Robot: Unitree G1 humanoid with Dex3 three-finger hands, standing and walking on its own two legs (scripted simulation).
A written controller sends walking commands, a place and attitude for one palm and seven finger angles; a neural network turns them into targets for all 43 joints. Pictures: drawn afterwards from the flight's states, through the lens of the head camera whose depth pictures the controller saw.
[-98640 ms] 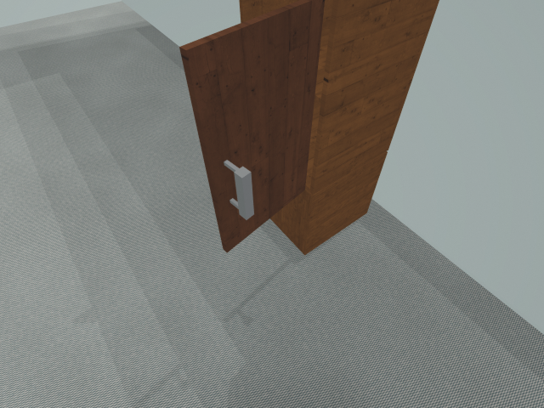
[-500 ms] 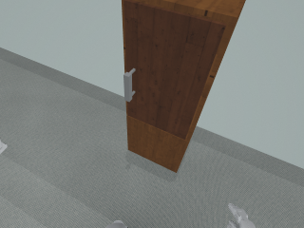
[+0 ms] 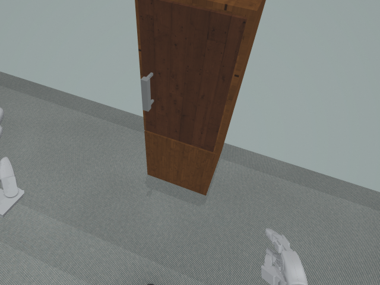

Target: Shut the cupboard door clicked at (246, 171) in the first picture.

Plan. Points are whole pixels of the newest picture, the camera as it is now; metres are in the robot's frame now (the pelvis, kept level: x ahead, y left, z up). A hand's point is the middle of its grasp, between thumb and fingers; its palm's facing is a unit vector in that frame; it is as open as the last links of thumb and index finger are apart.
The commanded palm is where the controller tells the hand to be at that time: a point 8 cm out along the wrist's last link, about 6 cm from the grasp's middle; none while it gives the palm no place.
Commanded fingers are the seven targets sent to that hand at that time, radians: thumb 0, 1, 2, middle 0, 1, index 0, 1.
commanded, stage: stop stepping back and stand still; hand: left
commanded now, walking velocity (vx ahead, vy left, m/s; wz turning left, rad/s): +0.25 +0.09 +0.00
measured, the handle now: (148, 91) +0.83 +0.20 -0.08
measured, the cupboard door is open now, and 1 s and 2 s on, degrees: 0 0 0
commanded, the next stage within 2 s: let the arm hang, fingers relaxed in 1.12 s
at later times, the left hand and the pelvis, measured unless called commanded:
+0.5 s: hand (21, 216) +0.17 +0.24 +0.18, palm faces +0.40 -0.78 -0.48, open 7.4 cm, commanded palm +0.11 +0.29 +0.18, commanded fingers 0.00 0.90 0.90 -0.20 -0.30 -0.20 -0.30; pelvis -0.04 -0.01 +0.00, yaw -2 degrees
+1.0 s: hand (8, 182) +0.21 +0.28 +0.19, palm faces +0.41 -0.79 -0.46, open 7.4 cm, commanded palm +0.14 +0.32 +0.18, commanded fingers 0.00 0.90 0.90 -0.20 -0.30 -0.20 -0.30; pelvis -0.01 +0.02 +0.01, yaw -2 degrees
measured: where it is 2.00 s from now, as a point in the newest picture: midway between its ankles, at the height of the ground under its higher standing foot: outside the picture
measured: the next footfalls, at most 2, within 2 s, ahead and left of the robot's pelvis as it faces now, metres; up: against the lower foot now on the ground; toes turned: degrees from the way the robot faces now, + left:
left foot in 0.22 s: +0.06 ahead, +0.13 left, +0.00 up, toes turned +4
left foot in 0.76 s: +0.07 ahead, +0.14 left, +0.00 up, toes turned +3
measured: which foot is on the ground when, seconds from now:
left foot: down 0.00-0.00, up 0.02-0.20, down 0.22-0.44, up 0.46-0.74, down 0.76-1.00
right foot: down 0.00-1.00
